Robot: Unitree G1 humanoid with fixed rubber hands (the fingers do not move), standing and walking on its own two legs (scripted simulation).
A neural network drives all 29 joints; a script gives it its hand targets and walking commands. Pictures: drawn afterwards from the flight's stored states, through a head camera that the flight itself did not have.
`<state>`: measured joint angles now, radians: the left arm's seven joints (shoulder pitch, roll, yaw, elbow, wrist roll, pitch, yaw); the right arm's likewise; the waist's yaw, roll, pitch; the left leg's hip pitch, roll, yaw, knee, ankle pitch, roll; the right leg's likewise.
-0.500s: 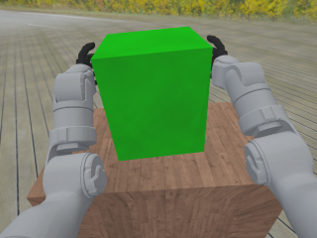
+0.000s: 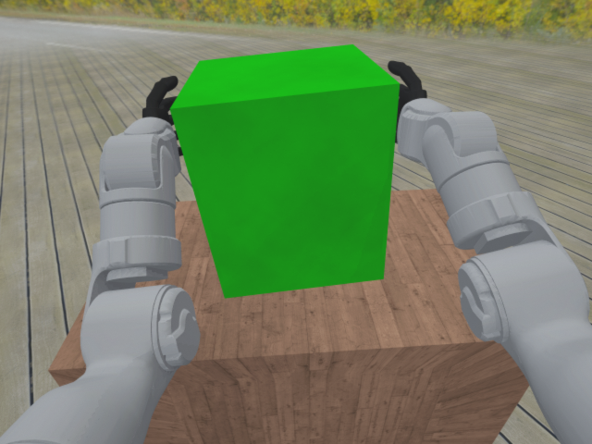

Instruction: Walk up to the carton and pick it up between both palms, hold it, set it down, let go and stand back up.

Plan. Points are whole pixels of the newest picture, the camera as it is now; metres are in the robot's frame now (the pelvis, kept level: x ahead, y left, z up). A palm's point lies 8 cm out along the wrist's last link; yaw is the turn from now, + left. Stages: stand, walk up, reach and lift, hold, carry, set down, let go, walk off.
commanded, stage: set down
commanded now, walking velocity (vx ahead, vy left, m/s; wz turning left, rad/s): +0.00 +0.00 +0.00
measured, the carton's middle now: (290, 168) +0.38 -0.01 +0.26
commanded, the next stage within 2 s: none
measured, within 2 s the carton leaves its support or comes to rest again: neither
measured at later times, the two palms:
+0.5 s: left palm (164, 151) +0.42 +0.16 +0.28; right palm (383, 165) +0.39 -0.14 +0.25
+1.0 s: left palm (185, 156) +0.43 +0.13 +0.26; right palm (397, 177) +0.38 -0.16 +0.23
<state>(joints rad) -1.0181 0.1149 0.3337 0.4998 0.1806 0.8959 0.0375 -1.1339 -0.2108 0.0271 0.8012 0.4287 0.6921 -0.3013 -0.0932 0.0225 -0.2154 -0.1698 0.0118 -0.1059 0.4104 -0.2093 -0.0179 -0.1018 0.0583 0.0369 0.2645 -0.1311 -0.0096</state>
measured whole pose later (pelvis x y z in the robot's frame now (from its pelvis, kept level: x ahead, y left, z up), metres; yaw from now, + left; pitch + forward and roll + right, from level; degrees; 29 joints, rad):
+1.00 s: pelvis +0.01 +0.01 +0.00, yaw +0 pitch -7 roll -1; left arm -1.02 0.10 0.33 0.72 0.28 0.52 0.00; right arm -0.93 -0.05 -0.18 0.87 0.15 0.26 -0.21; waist -0.14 -0.05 -0.03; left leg -0.03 -0.01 -0.08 0.35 -0.20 0.01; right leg 0.03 0.02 0.03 0.23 -0.14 0.01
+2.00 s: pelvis +0.02 +0.01 +0.00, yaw +0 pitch -3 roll -1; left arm -1.00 0.14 0.29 0.97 0.21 0.29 -0.01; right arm -0.83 0.06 -0.34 0.84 -0.01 0.18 -0.21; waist -0.16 -0.05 -0.04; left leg -0.09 -0.01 -0.05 0.34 -0.21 0.01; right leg -0.04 0.02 0.02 0.23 -0.14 0.01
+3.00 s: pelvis +0.03 +0.02 +0.00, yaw -3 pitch +3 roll -1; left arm -0.98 0.11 0.41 1.08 0.29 0.13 -0.07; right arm -0.73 0.20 -0.57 0.73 -0.30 0.04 -0.14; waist -0.16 -0.02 -0.04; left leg -0.17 0.00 0.01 0.32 -0.20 0.02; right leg -0.16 0.00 -0.01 0.24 -0.14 0.02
